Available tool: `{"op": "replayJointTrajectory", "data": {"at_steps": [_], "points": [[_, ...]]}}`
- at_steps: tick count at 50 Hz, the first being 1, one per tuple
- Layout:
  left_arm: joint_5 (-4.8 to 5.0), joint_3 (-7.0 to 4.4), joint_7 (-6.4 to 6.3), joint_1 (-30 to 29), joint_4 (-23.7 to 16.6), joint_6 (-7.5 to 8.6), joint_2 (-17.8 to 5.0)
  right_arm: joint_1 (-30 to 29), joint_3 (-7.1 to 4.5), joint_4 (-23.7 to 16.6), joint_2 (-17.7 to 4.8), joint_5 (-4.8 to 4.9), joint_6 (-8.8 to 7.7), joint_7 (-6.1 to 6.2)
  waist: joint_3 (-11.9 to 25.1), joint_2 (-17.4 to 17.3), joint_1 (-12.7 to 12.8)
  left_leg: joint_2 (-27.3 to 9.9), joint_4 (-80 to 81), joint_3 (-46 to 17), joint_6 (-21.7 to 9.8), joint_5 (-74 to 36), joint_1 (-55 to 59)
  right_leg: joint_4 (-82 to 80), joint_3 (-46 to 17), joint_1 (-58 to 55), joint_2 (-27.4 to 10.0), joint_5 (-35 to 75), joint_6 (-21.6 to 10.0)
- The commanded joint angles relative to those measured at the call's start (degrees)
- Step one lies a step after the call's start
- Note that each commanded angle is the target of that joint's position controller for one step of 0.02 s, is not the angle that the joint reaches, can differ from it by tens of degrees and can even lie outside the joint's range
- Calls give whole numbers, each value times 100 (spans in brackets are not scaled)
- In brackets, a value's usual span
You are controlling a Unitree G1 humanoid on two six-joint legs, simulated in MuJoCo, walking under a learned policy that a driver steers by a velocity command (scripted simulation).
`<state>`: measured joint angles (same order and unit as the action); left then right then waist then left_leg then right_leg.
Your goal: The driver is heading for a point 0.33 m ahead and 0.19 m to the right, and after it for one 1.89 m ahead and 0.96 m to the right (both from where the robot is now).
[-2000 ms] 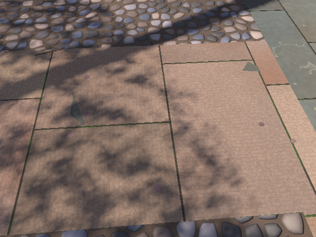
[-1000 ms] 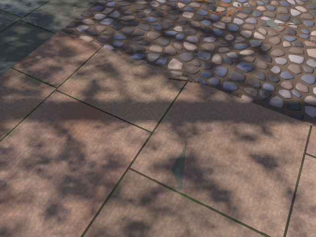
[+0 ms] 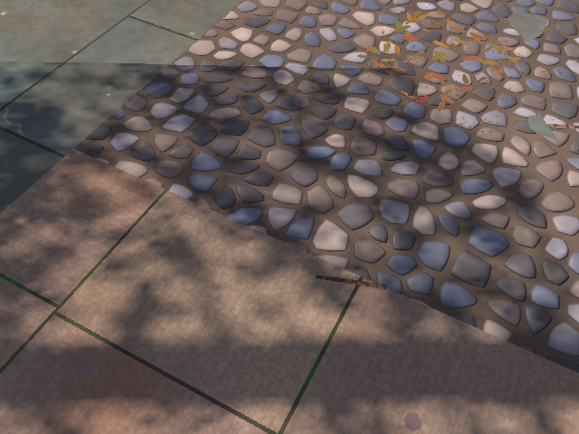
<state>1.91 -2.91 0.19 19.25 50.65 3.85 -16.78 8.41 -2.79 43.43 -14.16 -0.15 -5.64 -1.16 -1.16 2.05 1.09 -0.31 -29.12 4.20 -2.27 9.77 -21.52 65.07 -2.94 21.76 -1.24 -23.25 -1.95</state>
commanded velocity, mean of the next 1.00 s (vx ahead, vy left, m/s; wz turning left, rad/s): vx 0.50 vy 0.00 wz -0.53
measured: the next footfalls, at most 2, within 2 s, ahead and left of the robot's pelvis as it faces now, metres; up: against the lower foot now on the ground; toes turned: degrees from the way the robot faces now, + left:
right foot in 0.44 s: +0.36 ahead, -0.17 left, +0.00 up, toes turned -17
left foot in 0.92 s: +0.70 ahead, -0.09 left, +0.00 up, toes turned -35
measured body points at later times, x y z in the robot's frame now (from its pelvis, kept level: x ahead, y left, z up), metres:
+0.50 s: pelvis +0.26 -0.07 -0.02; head +0.30 -0.08 +0.43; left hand +0.50 +0.14 -0.11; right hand +0.24 -0.35 -0.15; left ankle +0.11 +0.11 -0.65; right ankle +0.33 -0.16 -0.73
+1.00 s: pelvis +0.54 -0.12 -0.01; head +0.57 -0.13 +0.44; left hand +0.75 +0.09 -0.12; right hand +0.57 -0.45 -0.08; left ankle +0.67 -0.07 -0.73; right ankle +0.36 -0.16 -0.66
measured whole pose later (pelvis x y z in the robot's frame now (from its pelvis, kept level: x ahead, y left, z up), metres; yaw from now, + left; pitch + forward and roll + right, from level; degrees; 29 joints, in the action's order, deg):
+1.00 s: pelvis +0.54 -0.12 -0.01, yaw -34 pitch +2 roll +1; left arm 1.8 -4.2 -1.0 20.7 41.9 1.6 -16.9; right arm 4.6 -3.3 41.3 -15.1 -0.3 -7.0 -1.1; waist -0.4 1.8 2.4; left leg 2.0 -30.8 0.3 -1.1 9.2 -24.1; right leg 61.4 -9.1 17.3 4.1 -27.6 -1.9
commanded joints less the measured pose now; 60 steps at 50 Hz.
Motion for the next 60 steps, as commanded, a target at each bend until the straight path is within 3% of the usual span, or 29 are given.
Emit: {"op": "replayJointTrajectory", "data": {"at_steps": [1,4,8,12,16,19,20,21,22,23,24,25,26,27,28,32,37,42,44,45,46,47,48,49,50,51,54,57,60], "points": [[-7,-188,-30,-102,-457,-17,-502,393,-157,-40,-537,-42,-89,15,301,-914,-173,-1532,1855,-1622,-800,-7,1474,225,-339,1497,-650,704,21],[-9,-189,-46,-89,-483,-182,-268,331,-215,111,-636,-85,-181,37,95,-705,-28,-1461,2139,-851,-843,-841,1163,47,-367,1539,-665,1206,115],[-54,-196,-4,-559,-673,-176,-189,479,-254,301,-750,-98,-145,145,-80,-559,-116,-1368,2197,-107,-769,-1363,1454,-1002,-362,1923,-602,2240,183],[-91,-111,149,-1358,-972,-142,-22,711,-298,432,-935,-40,-60,215,-321,-424,-426,-1433,2218,366,-687,-1431,1803,-2143,117,1866,-550,2773,96],[-75,-86,289,-1882,-1332,-147,-25,996,-358,597,-1069,63,113,226,-493,-416,-566,-1686,1857,583,-622,-1981,2649,-2677,428,2121,-461,2210,-101],[-67,-198,345,-1603,-1449,-183,-241,819,-420,560,-1290,130,229,262,-124,-694,-231,-1699,927,828,-441,-4403,2890,-2766,900,1266,-10,1382,-405],[-52,-293,338,-1131,-1372,-200,-409,743,-440,537,-1365,148,273,279,165,-780,63,-1647,205,894,-376,-5192,2841,-2782,1040,625,229,1138,-547],[-41,-454,292,-290,-1176,-204,-679,608,-434,510,-1387,182,303,288,595,-689,555,-1454,-927,1017,-219,-5204,2449,-3195,1074,-587,478,1443,-751],[-50,-663,168,624,-947,-255,-1152,636,-368,427,-1233,102,261,297,1096,-192,944,-1192,-2612,1009,53,-3615,1125,-3443,187,-2341,102,1579,-1044],[-15,-730,115,435,-968,-210,-1778,1204,-79,120,-268,-135,96,194,1452,1360,156,14,-4655,512,407,2089,-1567,-3841,-2984,-4227,-1393,1093,-2088],[-83,-596,148,665,-1137,-117,-1370,695,-102,18,-652,97,-172,100,2281,759,552,216,-5342,-877,330,2467,-2268,-4772,-4538,-4625,-1851,367,-2427],[-126,-498,164,460,-1094,-40,-1017,85,-181,-155,-938,311,-298,53,1462,424,640,-99,-5206,-968,164,1900,-2732,-4888,-3697,-4137,-1684,755,-2059],[-88,-439,162,80,-1140,-1,-826,11,-155,-168,-885,250,-352,79,966,-8,371,-366,-4665,-955,78,1370,-2527,-4850,-2937,-3275,-1423,1267,-1816],[-89,-375,154,-344,-1231,3,-634,32,-190,-85,-909,93,-339,123,636,-203,115,-540,-4161,-927,117,1111,-2115,-4894,-2365,-2442,-1187,1873,-1649],[-149,-317,127,-572,-1337,8,-500,165,-239,-53,-976,32,-267,124,529,-137,-81,-656,-3871,-962,163,924,-1691,-5014,-2029,-1896,-1029,2323,-1585],[-121,-368,3,-463,-1354,35,-755,12,-199,-198,-705,-82,-39,141,281,-115,-205,-573,-2744,-747,514,335,-1384,-5268,-1413,-991,-748,3103,-1561],[-70,-405,-98,-54,-1241,-42,-849,-1025,-86,-502,-490,-21,-60,72,102,219,212,-132,-625,-653,596,-1421,-902,-5132,-1085,-668,-332,2306,-1108],[-33,-404,-131,224,-1119,-114,-788,-1290,-176,-689,-792,62,-173,-30,112,386,257,8,102,-894,406,-1083,-680,-4510,-1864,-1350,-642,1810,-967],[-51,-409,-151,96,-1157,-155,-782,-902,-247,-613,-910,71,-239,-33,194,578,15,49,272,-824,230,-646,-180,-4123,-2098,-1470,-660,2044,-864],[-65,-361,-145,6,-1206,-161,-650,-384,-325,-480,-1027,35,-269,-4,449,564,-262,32,474,-753,75,-688,594,-3633,-1990,-1358,-418,2365,-713],[-122,-244,-118,-75,-1316,-140,-350,412,-411,-391,-1282,-71,-294,38,1146,228,-641,-690,309,-1366,-270,-552,1982,-2318,-1627,-795,-106,2079,-502],[-13,-134,-121,637,-1453,-92,8,1193,-542,-246,-1782,-167,-229,65,2058,-1355,-514,-2046,564,-3699,-1183,462,4157,-310,-810,1180,717,130,-39],[47,-147,-133,788,-1435,-70,-364,1241,-471,-181,-1444,-9,-183,19,2035,-1906,-488,-2463,1080,-5083,-1371,1808,4292,706,-786,2193,453,-1075,40],[50,-266,-125,330,-1406,-98,-809,932,-349,-280,-1001,37,-138,38,1195,-1218,-596,-2239,1218,-4322,-1109,2161,3576,1086,-809,2508,161,-602,79],[-23,-270,-127,-68,-1462,-126,-818,686,-287,-305,-846,-1,-81,49,708,-782,-564,-1962,1264,-3512,-909,1641,2832,1059,-575,2385,-30,-167,96],[-94,-265,-109,-305,-1531,-121,-712,494,-234,-247,-724,-36,-50,38,303,-639,-451,-1699,1418,-2939,-867,1027,2130,759,-530,2228,-163,125,97],[-45,-214,-43,-206,-1511,-155,-354,392,-187,-101,-619,-50,-98,16,103,-852,-170,-1318,1812,-2000,-885,125,1299,99,-405,1634,-364,414,68],[-125,-131,-30,-560,-1641,-140,-203,503,-260,59,-892,16,-145,14,53,-684,-170,-1391,2036,-1559,-1082,-654,1336,-787,-282,1778,-451,887,137],[-141,-45,48,-1045,-1721,-54,-103,580,-280,159,-1042,80,-85,34,29,-607,-310,-1240,2092,-1019,-984,-1046,1377,-1905,-13,1542,-481,1774,162]]}}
